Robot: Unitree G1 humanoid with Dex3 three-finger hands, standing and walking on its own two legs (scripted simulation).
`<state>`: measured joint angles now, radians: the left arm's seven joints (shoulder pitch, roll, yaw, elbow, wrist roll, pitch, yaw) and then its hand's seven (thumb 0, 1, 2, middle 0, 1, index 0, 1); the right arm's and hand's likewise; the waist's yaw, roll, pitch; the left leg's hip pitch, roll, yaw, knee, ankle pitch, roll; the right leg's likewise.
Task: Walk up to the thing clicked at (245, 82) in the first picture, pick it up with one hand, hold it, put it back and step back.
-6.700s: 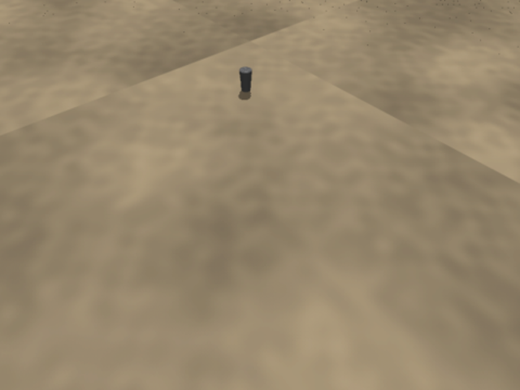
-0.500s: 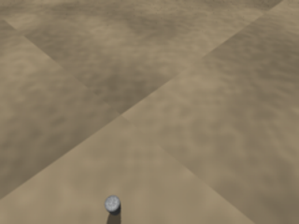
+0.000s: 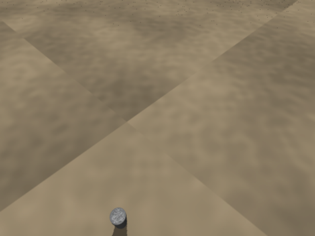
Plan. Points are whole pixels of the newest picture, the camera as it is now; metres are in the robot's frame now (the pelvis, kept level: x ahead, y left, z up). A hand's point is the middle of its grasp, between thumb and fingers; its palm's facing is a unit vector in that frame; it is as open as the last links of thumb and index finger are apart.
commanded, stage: stand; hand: left
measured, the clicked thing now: (119, 219) +0.34 +0.20 -0.71
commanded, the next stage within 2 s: none
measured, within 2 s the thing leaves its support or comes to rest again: neither
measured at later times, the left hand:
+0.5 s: hand out of the picture +0.09 +0.24 -0.16, palm faces -0.01 -0.94 -0.34, open 7.4 cm
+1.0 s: hand out of the picture +0.08 +0.24 -0.16, palm faces -0.02 -0.94 -0.34, open 7.4 cm
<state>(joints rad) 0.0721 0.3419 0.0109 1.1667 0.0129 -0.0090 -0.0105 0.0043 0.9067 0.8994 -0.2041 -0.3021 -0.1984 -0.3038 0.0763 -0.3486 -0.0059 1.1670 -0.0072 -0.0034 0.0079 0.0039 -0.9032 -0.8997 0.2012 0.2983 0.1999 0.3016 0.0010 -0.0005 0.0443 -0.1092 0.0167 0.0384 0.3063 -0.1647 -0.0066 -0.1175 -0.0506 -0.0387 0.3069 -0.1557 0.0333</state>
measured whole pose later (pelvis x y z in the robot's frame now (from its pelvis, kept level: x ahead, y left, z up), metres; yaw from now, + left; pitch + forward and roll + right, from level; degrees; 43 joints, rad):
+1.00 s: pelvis +0.00 -0.01 +0.00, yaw +0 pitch -2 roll +0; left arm 0.11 0.35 0.00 1.14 0.01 -0.01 -0.01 0.00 0.91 0.90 -0.20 -0.30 -0.20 -0.30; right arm 0.11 -0.35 0.00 1.14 -0.01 0.00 0.01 0.00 -0.90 -0.90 0.20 0.30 0.20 0.30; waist 0.00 0.00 0.04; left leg -0.09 0.04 0.03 0.30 -0.17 -0.03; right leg -0.10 -0.03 -0.05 0.30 -0.16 0.01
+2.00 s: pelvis +0.01 -0.01 +0.00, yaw +0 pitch -2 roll +0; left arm 0.12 0.35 0.00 1.13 0.01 -0.01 -0.01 0.00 0.91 0.90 -0.20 -0.30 -0.20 -0.30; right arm 0.11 -0.35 0.00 1.13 -0.01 -0.01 0.00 0.00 -0.90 -0.90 0.20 0.30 0.20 0.30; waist 0.01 0.00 0.05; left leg -0.08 0.03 0.03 0.30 -0.18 -0.02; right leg -0.09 -0.04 -0.04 0.31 -0.18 0.02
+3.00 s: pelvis -0.01 +0.00 -0.10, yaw +0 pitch +17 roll -2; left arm 0.25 0.36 0.30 0.50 0.02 0.12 -0.14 -0.01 -0.53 0.01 -0.09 -0.06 -0.09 -0.05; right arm 0.20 -0.24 -0.02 0.55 0.01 -0.14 -0.06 0.01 -0.90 -0.90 0.20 0.30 0.20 0.30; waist -0.02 -0.01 -0.11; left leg -0.92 0.05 -0.02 1.16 -0.53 -0.01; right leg -0.90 -0.04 -0.06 1.10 -0.50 0.02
